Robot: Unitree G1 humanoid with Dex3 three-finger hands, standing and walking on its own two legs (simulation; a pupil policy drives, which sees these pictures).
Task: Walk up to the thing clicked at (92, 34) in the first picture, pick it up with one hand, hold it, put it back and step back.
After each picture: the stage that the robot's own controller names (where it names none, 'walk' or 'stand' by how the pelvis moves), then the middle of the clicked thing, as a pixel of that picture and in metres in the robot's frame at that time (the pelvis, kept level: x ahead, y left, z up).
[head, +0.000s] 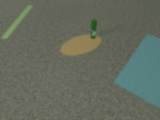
stand; (93, 29) +1.56 -0.14 -0.65
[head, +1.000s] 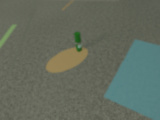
walk; (78, 42) +1.42 +0.16 -0.63
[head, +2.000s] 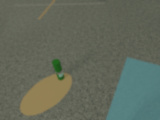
walk; (58, 70) +0.90 +0.31 -0.64
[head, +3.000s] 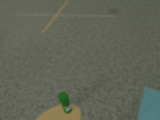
walk; (65, 103) +0.57 +0.21 -0.64
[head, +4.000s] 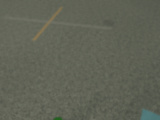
stand; out of the picture +0.39 +0.16 -0.64
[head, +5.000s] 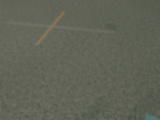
stand; out of the picture +0.37 +0.15 -0.66
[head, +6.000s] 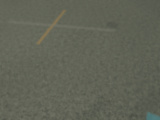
stand; out of the picture +0.37 +0.15 -0.66
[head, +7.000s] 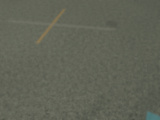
stand; out of the picture +0.37 +0.15 -0.66
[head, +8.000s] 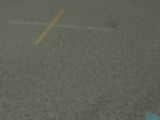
stand; out of the picture +0.37 +0.16 -0.66
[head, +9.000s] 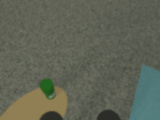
go down; (48, 90) +0.41 +0.17 -0.47
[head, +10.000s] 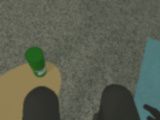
go down; (37, 64) +0.45 +0.19 -0.28
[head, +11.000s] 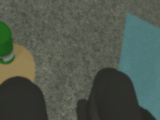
close in; (2, 47) +0.44 +0.22 -0.18
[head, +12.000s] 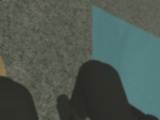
close; out of the picture +0.44 +0.25 -0.16
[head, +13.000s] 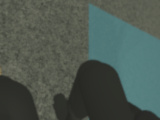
lift; out of the picture +0.42 +0.25 -0.16
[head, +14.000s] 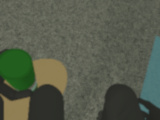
lift; (22, 78) +0.32 +0.21 -0.03
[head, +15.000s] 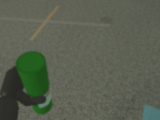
hold; (38, 87) +0.31 +0.15 +0.07
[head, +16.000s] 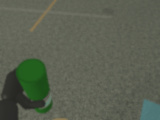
hold; (38, 90) +0.30 +0.15 +0.04
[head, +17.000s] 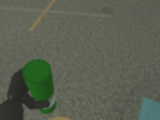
crouch; (43, 91) +0.30 +0.14 +0.03
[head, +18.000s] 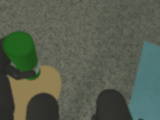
crouch; (26, 61) +0.40 +0.17 -0.06
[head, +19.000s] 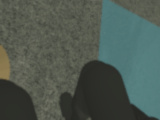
lower; out of the picture +0.41 +0.25 -0.17
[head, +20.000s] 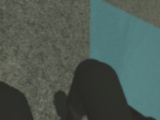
lower; out of the picture +0.43 +0.25 -0.17
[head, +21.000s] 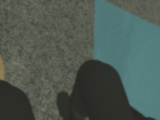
lower; out of the picture +0.42 +0.26 -0.16
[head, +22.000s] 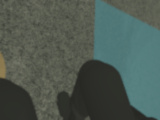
lower; out of the picture +0.43 +0.26 -0.15
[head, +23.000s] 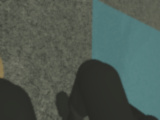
loosen; out of the picture +0.42 +0.24 -0.16
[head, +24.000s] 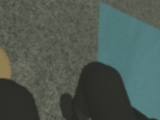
withdraw; out of the picture +0.43 +0.23 -0.17
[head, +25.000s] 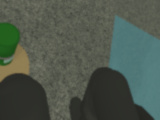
stand; (4, 48) +0.43 +0.21 -0.19
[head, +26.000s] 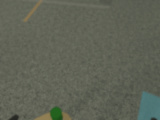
stand; (57, 118) +0.38 +0.14 -0.55
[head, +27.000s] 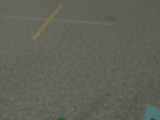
stand; out of the picture +0.38 +0.14 -0.60
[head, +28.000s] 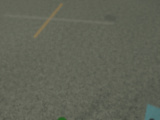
stand; out of the picture +0.38 +0.14 -0.60
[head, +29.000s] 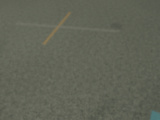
stand; out of the picture +0.40 +0.13 -0.65
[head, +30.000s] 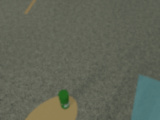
walk; (64, 100) +0.46 +0.11 -0.63
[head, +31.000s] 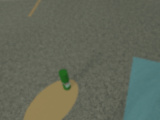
walk; (65, 80) +0.69 +0.20 -0.64
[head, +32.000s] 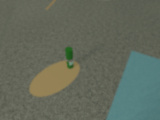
stand; (69, 58) +1.02 +0.16 -0.63
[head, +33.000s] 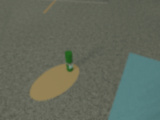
stand; (69, 61) +1.02 +0.14 -0.65
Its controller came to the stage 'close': yes
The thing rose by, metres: 0.68
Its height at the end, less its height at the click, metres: +0.00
